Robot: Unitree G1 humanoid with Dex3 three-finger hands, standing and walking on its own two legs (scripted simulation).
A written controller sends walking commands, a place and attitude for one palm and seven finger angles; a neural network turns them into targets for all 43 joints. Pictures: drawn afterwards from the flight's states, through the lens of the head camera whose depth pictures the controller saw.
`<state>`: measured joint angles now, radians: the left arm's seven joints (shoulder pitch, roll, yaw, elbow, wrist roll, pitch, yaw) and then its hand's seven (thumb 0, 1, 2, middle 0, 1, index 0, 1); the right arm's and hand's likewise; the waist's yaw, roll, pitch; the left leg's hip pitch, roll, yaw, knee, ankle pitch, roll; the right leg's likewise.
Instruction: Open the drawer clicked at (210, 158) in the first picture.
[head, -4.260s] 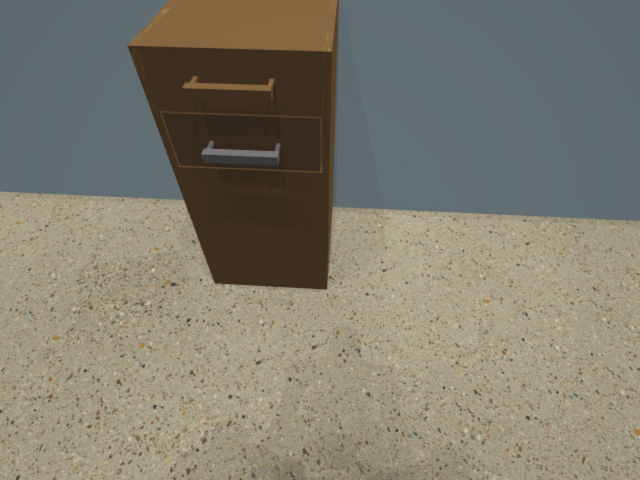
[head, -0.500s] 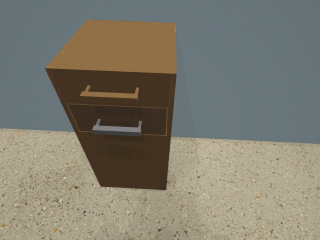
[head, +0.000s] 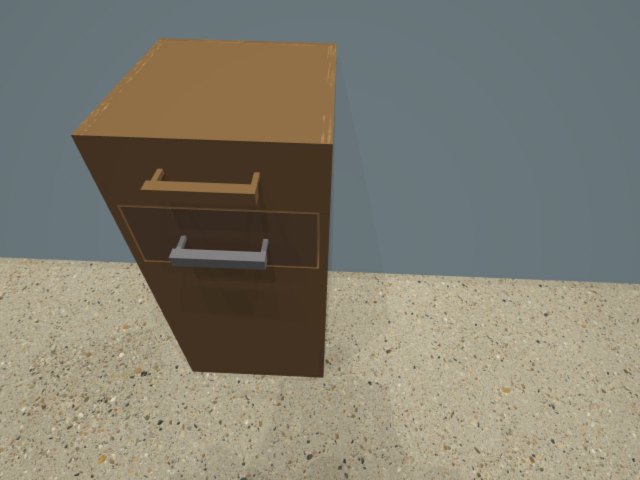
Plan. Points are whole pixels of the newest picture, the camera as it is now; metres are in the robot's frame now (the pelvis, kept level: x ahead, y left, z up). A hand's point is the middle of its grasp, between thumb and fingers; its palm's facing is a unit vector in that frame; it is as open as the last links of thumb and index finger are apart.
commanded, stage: shuffle to correct the standing spot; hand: left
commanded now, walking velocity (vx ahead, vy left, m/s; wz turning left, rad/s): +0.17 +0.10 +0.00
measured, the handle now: (221, 250) +0.56 +0.23 -0.12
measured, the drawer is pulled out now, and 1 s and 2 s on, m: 0.00 0.00 0.00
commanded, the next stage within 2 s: come to a stop and stand still in 0.18 s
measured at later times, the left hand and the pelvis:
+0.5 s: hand out of the picture +0.07 +0.20 -0.18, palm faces +0.01 -0.98 -0.19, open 7.3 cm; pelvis +0.07 +0.03 +0.00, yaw -1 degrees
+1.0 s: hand out of the picture +0.11 +0.21 -0.17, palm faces -0.03 -0.97 -0.23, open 7.4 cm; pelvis +0.04 +0.03 -0.01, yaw -2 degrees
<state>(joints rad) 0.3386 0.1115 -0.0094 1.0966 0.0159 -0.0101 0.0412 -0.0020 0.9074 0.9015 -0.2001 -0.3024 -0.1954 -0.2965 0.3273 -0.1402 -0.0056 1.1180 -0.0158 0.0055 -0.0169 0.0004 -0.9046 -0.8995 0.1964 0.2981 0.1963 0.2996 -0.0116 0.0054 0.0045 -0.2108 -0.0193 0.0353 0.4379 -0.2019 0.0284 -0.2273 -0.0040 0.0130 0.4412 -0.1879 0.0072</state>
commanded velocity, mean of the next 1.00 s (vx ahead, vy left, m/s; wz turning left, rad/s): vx -0.02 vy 0.01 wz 0.00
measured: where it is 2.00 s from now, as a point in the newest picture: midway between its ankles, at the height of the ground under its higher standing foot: outside the picture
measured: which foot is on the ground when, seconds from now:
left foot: down 0.00-1.00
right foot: down 0.00-1.00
